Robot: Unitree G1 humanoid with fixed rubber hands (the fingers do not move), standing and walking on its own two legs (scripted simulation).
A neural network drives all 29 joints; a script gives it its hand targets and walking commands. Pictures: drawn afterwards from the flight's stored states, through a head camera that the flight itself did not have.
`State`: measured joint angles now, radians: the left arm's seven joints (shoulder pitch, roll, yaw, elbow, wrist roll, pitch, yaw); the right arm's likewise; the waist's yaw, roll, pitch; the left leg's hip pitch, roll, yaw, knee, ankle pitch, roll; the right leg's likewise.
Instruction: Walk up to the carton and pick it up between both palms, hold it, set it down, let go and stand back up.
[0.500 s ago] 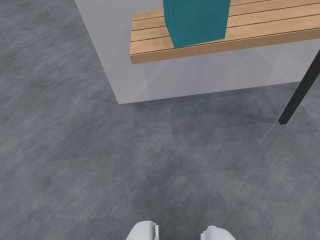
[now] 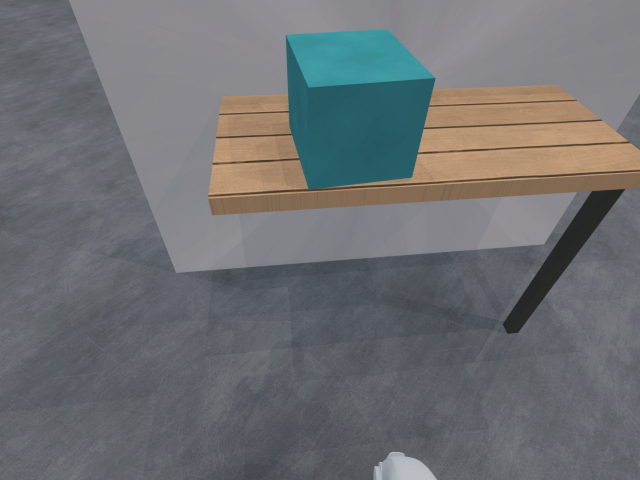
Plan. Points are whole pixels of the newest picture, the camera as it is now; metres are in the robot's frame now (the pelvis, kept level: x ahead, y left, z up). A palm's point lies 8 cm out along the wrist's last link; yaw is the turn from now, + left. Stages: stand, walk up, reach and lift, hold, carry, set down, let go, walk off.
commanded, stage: walk up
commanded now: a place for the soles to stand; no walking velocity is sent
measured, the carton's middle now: (349, 106) +0.80 -0.05 +0.09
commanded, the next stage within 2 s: none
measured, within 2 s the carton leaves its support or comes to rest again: neither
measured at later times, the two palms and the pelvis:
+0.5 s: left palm out of the picture +0.17 +0.18 -0.14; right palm (522, 371) +0.31 -0.30 -0.10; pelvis +0.18 -0.06 -0.01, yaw +5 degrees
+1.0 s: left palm (229, 352) +0.34 +0.16 -0.09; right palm (522, 353) +0.35 -0.33 -0.13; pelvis +0.25 -0.09 +0.00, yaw +3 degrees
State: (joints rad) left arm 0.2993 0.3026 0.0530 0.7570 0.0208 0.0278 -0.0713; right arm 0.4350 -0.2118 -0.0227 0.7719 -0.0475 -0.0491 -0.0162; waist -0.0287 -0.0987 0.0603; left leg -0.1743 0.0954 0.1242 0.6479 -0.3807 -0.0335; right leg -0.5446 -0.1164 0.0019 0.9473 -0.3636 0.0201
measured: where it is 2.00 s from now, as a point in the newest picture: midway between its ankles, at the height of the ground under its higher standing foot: outside the picture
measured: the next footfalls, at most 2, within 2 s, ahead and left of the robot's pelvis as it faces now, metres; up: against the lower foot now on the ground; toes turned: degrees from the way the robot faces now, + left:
right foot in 0.08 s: +0.20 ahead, -0.17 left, +0.00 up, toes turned -6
left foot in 0.50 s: +0.32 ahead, +0.07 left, +0.00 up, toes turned -5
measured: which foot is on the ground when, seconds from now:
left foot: down 0.00-0.12, up 0.14-0.48, down 0.50-1.00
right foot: up 0.00-0.06, down 0.08-0.54, up 0.56-0.76, down 0.78-1.00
